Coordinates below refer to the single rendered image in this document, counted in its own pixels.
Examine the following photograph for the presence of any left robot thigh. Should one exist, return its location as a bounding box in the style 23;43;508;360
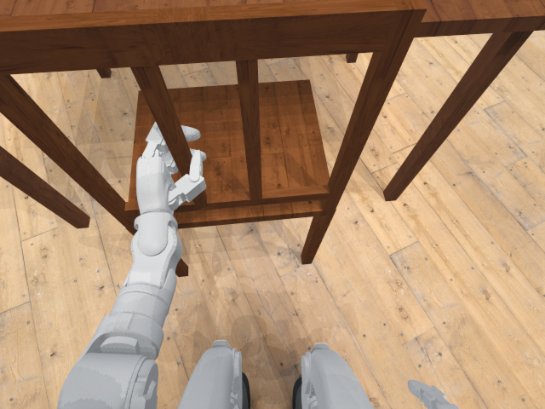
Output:
177;347;242;409

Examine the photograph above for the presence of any chair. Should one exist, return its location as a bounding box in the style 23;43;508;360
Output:
0;0;427;277

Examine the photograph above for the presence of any table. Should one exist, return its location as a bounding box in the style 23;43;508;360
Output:
0;0;545;228

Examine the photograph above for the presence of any robot left hand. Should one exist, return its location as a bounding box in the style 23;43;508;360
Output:
136;122;206;216

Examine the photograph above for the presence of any left robot upper arm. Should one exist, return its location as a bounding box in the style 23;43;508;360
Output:
60;353;158;409

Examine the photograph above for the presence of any robot right hand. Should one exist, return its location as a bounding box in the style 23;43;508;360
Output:
408;379;460;409

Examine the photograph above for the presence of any left robot shin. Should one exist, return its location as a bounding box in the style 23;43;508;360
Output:
212;340;243;409

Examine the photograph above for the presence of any robot left forearm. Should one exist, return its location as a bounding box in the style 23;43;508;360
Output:
57;211;182;409

